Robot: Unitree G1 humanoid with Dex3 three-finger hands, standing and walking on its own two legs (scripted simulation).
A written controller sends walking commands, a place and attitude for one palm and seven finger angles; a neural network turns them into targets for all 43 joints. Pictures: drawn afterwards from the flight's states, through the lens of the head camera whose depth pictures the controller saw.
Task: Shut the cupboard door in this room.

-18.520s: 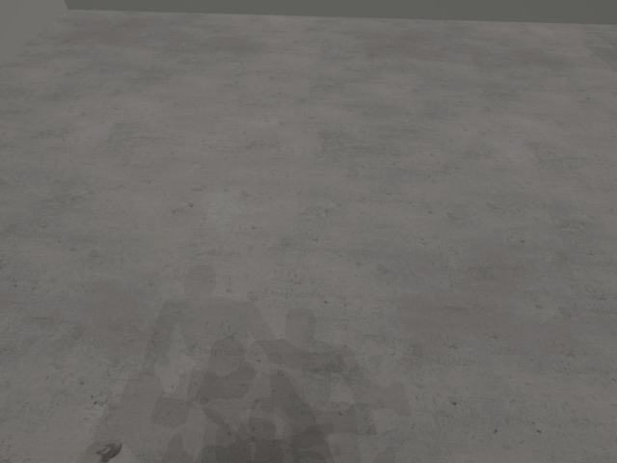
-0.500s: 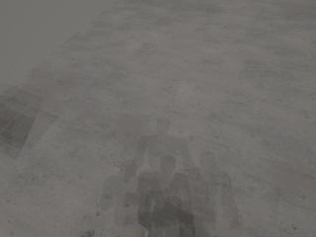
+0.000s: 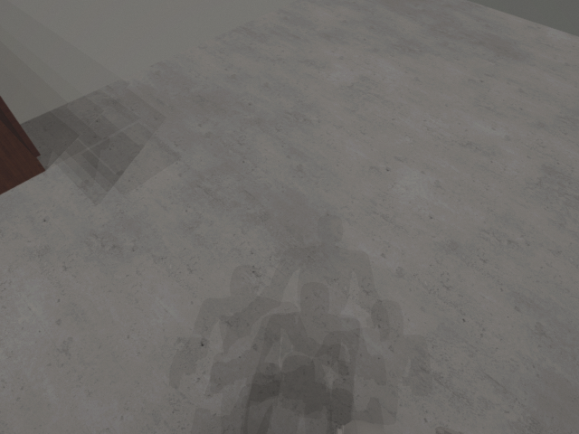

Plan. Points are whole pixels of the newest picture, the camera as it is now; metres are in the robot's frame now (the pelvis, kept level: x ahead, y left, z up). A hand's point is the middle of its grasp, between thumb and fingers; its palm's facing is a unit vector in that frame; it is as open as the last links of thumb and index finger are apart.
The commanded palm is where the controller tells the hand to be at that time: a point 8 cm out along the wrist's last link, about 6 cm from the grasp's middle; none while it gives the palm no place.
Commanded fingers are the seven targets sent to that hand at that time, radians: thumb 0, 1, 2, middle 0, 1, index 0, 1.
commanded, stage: turn or walk to find it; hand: left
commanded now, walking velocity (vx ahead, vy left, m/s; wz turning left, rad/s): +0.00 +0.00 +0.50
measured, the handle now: out of the picture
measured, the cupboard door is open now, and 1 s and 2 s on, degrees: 87 87 87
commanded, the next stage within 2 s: none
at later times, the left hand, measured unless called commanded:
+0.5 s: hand out of the picture +0.00 +0.17 -0.15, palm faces +0.28 -0.93 -0.26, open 7.4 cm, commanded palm none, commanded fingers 0.00 0.90 0.90 -0.20 -0.30 -0.20 -0.30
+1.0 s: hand out of the picture -0.03 +0.22 -0.15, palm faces +0.47 -0.85 -0.24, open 7.4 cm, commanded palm none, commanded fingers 0.00 0.90 0.90 -0.20 -0.30 -0.20 -0.30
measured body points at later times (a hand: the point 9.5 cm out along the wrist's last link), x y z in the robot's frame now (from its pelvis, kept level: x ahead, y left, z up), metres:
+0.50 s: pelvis -0.01 -0.04 +0.00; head +0.03 -0.05 +0.45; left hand -0.01 +0.21 -0.13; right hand +0.10 -0.28 -0.16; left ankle -0.07 +0.10 -0.67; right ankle +0.01 -0.14 -0.74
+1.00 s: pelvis -0.02 -0.01 +0.00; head -0.01 +0.00 +0.45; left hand -0.06 +0.27 -0.13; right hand +0.15 -0.20 -0.14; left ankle -0.07 +0.09 -0.74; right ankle +0.05 -0.13 -0.70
